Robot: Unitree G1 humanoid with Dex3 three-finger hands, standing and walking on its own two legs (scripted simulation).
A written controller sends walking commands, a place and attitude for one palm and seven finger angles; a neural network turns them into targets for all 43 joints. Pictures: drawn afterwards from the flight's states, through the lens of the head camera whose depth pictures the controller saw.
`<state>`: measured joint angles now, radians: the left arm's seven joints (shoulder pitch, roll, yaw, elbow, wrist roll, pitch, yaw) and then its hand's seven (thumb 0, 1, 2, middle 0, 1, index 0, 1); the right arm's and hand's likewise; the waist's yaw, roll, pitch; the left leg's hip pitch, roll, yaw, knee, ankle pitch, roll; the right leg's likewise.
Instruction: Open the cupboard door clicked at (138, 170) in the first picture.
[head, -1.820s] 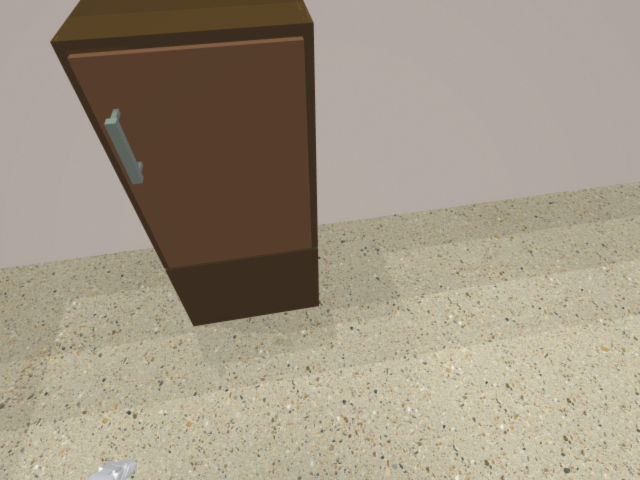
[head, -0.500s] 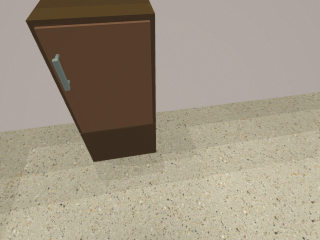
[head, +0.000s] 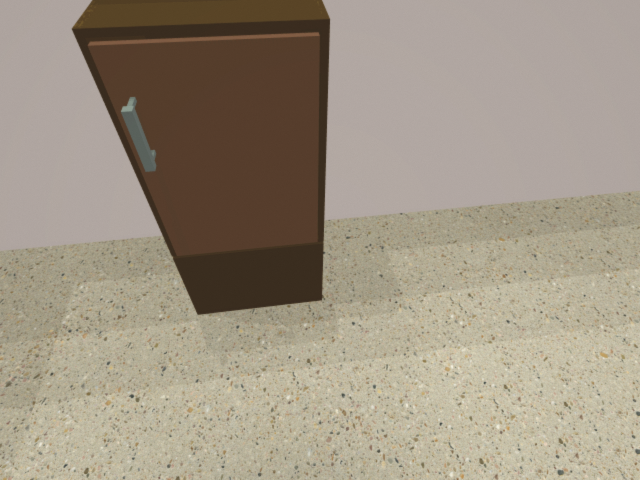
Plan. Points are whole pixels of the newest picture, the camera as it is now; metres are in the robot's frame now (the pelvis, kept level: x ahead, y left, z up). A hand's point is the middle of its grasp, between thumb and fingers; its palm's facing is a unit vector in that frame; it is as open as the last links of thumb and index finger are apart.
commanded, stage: turn to face it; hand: left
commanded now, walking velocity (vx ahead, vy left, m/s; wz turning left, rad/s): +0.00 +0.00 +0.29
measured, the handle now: (141, 135) +0.73 +0.41 +0.02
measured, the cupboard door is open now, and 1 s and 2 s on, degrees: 0 0 0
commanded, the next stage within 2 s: take the last steps up to it in 0.38 s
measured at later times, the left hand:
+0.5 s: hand out of the picture -0.03 +0.20 -0.18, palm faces +0.16 -0.95 -0.26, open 7.4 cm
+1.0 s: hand out of the picture +0.02 +0.26 -0.17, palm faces +0.23 -0.96 -0.17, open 7.4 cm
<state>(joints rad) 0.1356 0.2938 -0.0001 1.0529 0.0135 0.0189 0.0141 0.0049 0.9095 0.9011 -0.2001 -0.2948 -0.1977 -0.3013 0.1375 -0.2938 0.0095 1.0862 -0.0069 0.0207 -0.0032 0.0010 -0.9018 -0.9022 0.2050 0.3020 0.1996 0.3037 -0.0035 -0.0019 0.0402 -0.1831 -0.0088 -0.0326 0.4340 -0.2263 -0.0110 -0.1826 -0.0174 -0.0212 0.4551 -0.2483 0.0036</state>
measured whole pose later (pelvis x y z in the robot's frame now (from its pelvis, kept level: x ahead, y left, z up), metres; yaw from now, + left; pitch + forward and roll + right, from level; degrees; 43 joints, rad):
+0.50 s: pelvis -0.03 +0.00 -0.01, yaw +7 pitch -1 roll +0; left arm 0.26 0.21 0.03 1.01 0.03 0.02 0.03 0.00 0.91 0.90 -0.20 -0.29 -0.20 -0.30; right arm 0.21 -0.20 -0.03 1.02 -0.01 0.06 0.00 0.00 -0.90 -0.90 0.21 0.30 0.20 0.30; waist 0.02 0.01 0.05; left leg -0.39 -0.04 -0.07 0.76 -0.38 0.00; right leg -0.27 -0.05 -0.11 0.56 -0.29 -0.01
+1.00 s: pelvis +0.03 +0.07 +0.00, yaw +12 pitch -1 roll +0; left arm 0.27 0.19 0.06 1.04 0.03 0.01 -0.02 0.01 0.91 0.90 -0.20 -0.29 -0.19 -0.30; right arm 0.44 -0.11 -0.01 1.10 -0.01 -0.05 -0.02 0.00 -0.90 -0.90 0.21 0.30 0.20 0.30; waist -0.01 -0.03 0.02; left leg -0.01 -0.03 0.11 0.30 -0.28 0.05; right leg -0.56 -0.10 -0.07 1.02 -0.24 0.03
